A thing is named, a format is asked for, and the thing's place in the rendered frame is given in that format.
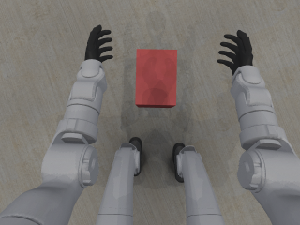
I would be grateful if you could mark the robot shin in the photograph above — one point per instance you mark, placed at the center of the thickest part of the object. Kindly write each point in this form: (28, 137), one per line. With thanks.
(189, 148)
(126, 145)

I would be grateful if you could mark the left robot hand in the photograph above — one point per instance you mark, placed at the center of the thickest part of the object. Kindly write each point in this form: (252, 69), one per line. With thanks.
(94, 42)

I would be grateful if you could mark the right robot forearm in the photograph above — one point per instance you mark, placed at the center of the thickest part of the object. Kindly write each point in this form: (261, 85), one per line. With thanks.
(256, 113)

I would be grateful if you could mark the carton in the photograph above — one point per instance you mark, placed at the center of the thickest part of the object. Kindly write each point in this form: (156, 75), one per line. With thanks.
(156, 78)

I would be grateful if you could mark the robot right upper arm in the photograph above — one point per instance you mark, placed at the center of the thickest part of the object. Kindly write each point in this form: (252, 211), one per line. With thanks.
(273, 177)

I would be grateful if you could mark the robot left upper arm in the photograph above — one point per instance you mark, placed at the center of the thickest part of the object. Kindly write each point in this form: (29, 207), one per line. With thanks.
(68, 169)

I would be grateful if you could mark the right robot hand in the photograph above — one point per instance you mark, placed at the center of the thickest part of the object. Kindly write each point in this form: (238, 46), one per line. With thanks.
(243, 51)

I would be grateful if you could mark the left robot shin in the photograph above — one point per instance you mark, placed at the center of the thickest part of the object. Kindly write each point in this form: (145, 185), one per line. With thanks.
(126, 145)

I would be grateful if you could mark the left robot forearm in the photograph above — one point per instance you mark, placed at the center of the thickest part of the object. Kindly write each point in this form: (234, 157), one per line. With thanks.
(80, 122)

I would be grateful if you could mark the right robot shin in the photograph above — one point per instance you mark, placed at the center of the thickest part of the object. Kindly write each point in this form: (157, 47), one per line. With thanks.
(189, 148)

